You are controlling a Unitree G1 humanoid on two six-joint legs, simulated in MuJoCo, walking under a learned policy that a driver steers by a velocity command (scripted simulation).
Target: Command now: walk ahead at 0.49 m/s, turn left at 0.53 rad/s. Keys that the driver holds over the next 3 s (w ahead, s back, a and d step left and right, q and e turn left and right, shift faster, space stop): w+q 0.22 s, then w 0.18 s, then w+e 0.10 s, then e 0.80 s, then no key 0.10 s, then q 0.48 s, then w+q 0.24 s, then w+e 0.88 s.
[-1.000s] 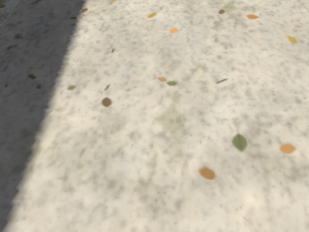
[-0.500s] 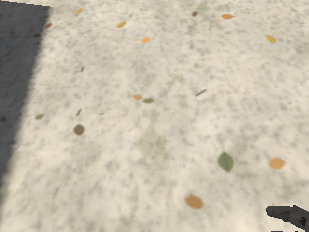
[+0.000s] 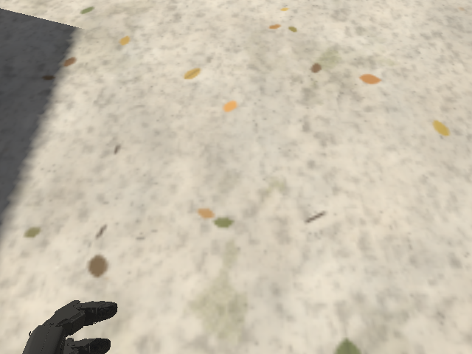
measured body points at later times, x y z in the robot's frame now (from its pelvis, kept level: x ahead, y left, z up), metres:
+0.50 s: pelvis +0.26 +0.01 +0.00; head +0.30 +0.02 +0.45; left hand +0.17 +0.28 -0.12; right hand +0.56 -0.14 -0.07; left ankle +0.38 +0.16 -0.71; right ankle +0.15 -0.14 -0.73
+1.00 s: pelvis +0.43 +0.04 +0.00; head +0.46 +0.03 +0.45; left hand +0.59 +0.31 -0.09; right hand +0.55 -0.24 -0.12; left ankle +0.39 +0.16 -0.73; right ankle +0.49 -0.06 -0.73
